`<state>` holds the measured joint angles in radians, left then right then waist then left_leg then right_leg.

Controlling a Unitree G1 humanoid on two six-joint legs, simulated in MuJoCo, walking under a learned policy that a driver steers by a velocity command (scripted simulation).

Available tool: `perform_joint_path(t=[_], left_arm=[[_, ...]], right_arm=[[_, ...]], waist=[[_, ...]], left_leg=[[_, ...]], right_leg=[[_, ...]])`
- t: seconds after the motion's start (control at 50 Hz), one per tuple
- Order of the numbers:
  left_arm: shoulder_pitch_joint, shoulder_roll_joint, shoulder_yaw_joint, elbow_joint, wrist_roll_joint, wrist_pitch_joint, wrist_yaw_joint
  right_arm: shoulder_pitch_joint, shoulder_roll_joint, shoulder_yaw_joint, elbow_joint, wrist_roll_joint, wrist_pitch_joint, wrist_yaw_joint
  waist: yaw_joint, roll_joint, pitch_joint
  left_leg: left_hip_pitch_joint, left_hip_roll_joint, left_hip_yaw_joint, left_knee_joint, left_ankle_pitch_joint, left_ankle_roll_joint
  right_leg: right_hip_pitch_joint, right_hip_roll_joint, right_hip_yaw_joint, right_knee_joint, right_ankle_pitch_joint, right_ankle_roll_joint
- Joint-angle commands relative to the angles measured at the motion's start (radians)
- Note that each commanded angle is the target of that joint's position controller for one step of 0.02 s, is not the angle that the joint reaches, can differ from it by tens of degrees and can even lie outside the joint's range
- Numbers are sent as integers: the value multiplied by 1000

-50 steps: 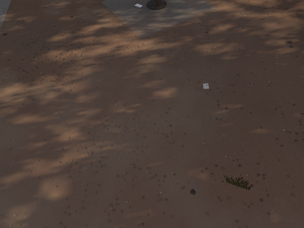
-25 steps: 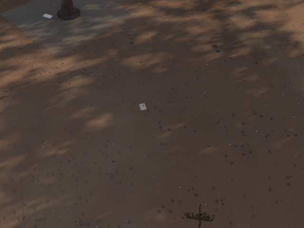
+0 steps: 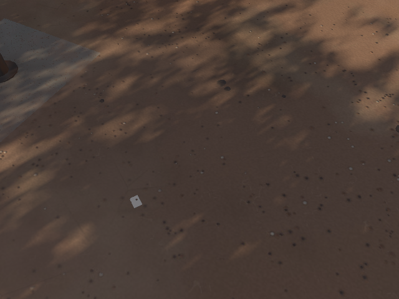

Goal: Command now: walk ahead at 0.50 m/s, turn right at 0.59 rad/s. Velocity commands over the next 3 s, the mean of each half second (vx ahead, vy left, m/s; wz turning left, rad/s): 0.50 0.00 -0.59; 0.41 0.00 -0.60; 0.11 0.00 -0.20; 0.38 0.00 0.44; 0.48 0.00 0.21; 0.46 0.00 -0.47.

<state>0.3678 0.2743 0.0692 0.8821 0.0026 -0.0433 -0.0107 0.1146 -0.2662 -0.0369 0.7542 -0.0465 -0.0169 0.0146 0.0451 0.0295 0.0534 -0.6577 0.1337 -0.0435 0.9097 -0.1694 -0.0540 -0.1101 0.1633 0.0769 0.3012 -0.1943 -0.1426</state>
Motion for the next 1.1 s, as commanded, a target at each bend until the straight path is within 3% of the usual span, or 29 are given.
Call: perform_joint_path(t=[0.02, 0.1, 0.14, 0.18, 0.2, 0.22, 0.24, 0.26, 0.28, 0.3, 0.32, 0.34, 0.38, 0.44, 0.58, 0.64, 0.68, 0.72, 0.74, 0.76, 0.78, 0.8, 0.82, 0.84, 0.86, 0.9, 0.94, 0.98, 1.1], left_arm=[[53, 152, 34, -47, -1, -15, 5], [118, 158, 35, -36, 10, -11, 15], [118, 170, 37, -40, 15, -10, 23], [60, 189, 42, -57, 17, -12, 28], [29, 200, 44, -66, 17, -16, 24], [7, 197, 41, -69, 8, -23, 14], [14, 126, 21, -97, -4, -33, 5], [138, 41, 5, -124, -28, -28, 7], [118, 130, 11, -96, 12, -13, 17], [47, 142, 17, -94, 21, -6, 9], [4, 127, 15, -98, 21, -2, 0], [-14, 114, 14, -101, 28, 6, -10], [-15, 94, 10, -105, 34, 28, -27], [-94, 72, 1, -142, 33, 41, -45], [-347, 26, -30, -234, 30, 30, -75], [-409, 34, -33, -261, 37, 32, -80], [-407, 46, -28, -266, 44, 33, -73], [-302, 71, -14, -240, 49, 29, -60], [-160, 93, 2, -196, 54, 20, -49], [12, 161, 30, -146, 63, 18, -31], [-23, 280, 57, -169, 48, 24, -14], [37, 272, 60, -191, 17, 34, -2], [-11, 244, 55, -167, 9, 33, 10], [-55, 189, 41, -159, 0, 27, 13], [-103, 155, 32, -162, -3, 22, 15], [-153, 118, 16, -173, -8, 16, 13], [-135, 147, 24, -163, -2, 9, 8], [-108, 163, 30, -156, 3, 10, 8], [-17, 142, 21, -125, 7, 24, 20]], right_arm=[[-80, -73, -13, -81, 4, -6, 2], [-194, -75, -3, -128, 12, -19, 9], [-209, -85, -2, -146, 17, -28, 10], [-116, -111, -9, -128, 21, -37, 4], [-14, -135, -20, -97, 23, -42, -6], [127, -165, -33, -60, 19, -55, -19], [290, -237, -50, -51, -3, -63, -38], [281, -319, -68, -59, -17, -51, -41], [217, -241, -61, -64, 0, -38, -35], [152, -152, -40, -75, 9, -37, -32], [115, -107, -28, -69, 10, -39, -27], [120, -94, -23, -57, 10, -44, -28], [151, -91, -22, -29, 20, -62, -24], [187, -100, -29, -2, 31, -84, -13], [244, -113, -34, 44, 30, -81, -15], [289, -140, -40, 69, 30, -72, -23], [309, -160, -43, 84, 28, -58, -29], [318, -192, -48, 93, 27, -39, -36], [308, -198, -47, 87, 31, -30, -37], [304, -182, -41, 60, 26, -29, -35], [347, -53, -15, -20, 33, -35, -11], [220, -150, -35, -45, 26, -37, -16], [157, -135, -30, -65, 43, -43, -17], [172, -116, -20, -53, 45, -49, -23], [186, -116, -22, -38, 33, -39, -27], [238, -113, -24, -27, 6, 0, -23], [241, -94, -22, -33, 9, 23, -19], [201, -84, -19, -49, 12, 31, -21], [64, -93, -16, -85, 21, 39, -29]], waist=[[14, -73, -14], [56, -88, -6], [51, -102, -4], [-8, -119, -19], [-54, -115, -62], [-130, -64, -137], [-186, 35, -286], [-105, 279, -386], [-80, 146, -288], [-73, 39, -147], [-61, 0, -78], [-55, 39, -52], [-41, 84, -41], [-39, 75, -34], [-81, 62, 18], [-94, 57, 34], [-83, 63, 18], [-33, 78, -60], [32, 54, -141], [103, -32, -250], [14, -287, -337], [92, -131, -382], [59, -82, -241], [12, -46, -149], [-34, -22, -99], [-87, -41, -103], [-99, -41, -122], [-86, -46, -126], [-23, -92, -111]], left_leg=[[-34, -40, 33, -98, 113, -7], [-41, -84, 36, -222, 125, 8], [13, -105, 29, -287, 101, 25], [195, -132, 25, -366, 45, 53], [350, -163, 38, -387, 6, 70], [553, -140, 26, -450, 34, 97], [792, 74, -186, -484, -178, 143], [992, 332, -654, -599, -242, 256], [875, 309, -720, -634, -384, 265], [727, 262, -549, -655, -368, 243], [631, 206, -397, -672, -229, 222], [581, 165, -285, -686, -109, 202], [533, 129, -157, -707, 57, 189], [558, 137, -50, -734, 210, 204], [574, 96, 175, -752, 316, 178], [650, 126, 211, -726, 391, 166], [714, 139, 248, -637, 613, 154], [748, 144, 278, -419, 885, 148], [684, 135, 298, -219, 851, 135], [491, 111, 305, 71, 576, 103], [29, -74, 276, 436, -388, 33], [-65, -126, 75, 548, -399, 23], [-99, -65, 33, 515, -278, 31], [-43, -38, 36, 422, -230, 32], [13, -19, 28, 354, -225, 29], [122, -21, 27, 280, -222, 9], [140, -41, 42, 227, -188, -5], [122, -49, 46, 176, -136, -9], [65, -67, 33, 9, -20, 13]], right_leg=[[26, -255, 240, -88, 295, -103], [118, -267, 274, -25, 397, -97], [136, -282, 302, 10, 442, -82], [83, -280, 312, 65, 509, -41], [44, -258, 307, 152, 607, -18], [-16, -197, 259, 334, 607, 9], [-140, -133, 189, 609, 353, 32], [-437, 23, 76, 866, -368, 67], [-532, -78, 68, 959, -315, 57], [-526, -121, 53, 949, -215, 59], [-503, -155, 36, 909, -156, 67], [-481, -178, 25, 878, -136, 73], [-451, -191, 5, 863, -117, 84], [-530, -209, -7, 841, -52, 93], [-520, -218, -113, 485, 178, 97], [-487, -206, -162, 376, 127, 65], [-435, -165, -196, 329, 35, 30], [-291, -89, -221, 294, -68, -16], [-106, -56, -213, 228, -48, -47], [154, -155, -48, 181, -125, -94], [471, -489, 478, 144, -18, -235], [464, -529, 649, 52, 221, -275], [363, -499, 431, 69, 503, -253], [221, -449, 317, 74, 699, -217], [119, -386, 235, 66, 739, -170], [-6, -328, 166, 39, 779, -140], [-45, -301, 141, 38, 845, -140], [-57, -285, 140, 39, 845, -129], [34, -281, 174, 63, 788, -67]])
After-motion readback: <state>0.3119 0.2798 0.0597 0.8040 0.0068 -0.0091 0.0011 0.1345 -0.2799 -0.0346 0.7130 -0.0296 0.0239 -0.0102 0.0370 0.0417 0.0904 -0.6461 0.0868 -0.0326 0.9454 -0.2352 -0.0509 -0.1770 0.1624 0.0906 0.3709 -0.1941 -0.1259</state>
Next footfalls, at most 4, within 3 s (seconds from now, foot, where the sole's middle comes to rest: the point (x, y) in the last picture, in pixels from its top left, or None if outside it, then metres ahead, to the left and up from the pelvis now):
0.24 left None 0.32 0.13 -0.78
0.76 right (271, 283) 0.52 -0.16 -0.78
1.30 left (255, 225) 0.73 -0.12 -0.78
1.70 right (302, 262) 0.59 -0.27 -0.78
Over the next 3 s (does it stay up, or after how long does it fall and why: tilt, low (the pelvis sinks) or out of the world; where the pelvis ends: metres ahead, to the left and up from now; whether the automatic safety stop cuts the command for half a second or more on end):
stays up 1.24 -0.39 0.00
